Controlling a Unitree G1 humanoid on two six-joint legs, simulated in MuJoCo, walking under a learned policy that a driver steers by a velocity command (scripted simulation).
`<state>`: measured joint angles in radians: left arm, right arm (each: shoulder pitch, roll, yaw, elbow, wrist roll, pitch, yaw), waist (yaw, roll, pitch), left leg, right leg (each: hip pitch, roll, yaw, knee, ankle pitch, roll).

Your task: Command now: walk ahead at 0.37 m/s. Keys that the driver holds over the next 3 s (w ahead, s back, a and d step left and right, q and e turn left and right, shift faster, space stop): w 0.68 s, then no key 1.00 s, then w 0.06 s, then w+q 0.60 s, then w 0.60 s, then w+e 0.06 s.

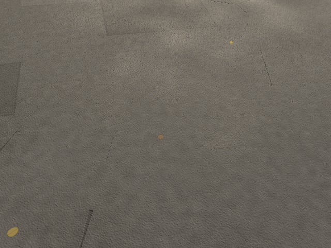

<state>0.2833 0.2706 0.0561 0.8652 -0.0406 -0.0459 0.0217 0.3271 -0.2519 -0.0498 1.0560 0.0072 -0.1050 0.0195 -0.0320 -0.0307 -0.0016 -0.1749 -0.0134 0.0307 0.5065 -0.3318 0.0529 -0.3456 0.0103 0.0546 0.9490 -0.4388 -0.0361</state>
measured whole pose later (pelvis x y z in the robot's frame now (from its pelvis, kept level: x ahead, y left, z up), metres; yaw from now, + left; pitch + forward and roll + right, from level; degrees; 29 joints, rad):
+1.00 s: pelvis +0.51 -0.01 -0.01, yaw -1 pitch +1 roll -1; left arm 0.26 0.28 0.04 0.98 -0.02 -0.04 0.01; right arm 0.08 -0.23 -0.02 0.85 -0.01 -0.07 0.03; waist 0.03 -0.02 0.06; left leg -0.44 -0.01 0.04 0.49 -0.08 0.05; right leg -0.33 0.01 0.04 1.07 -0.56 0.03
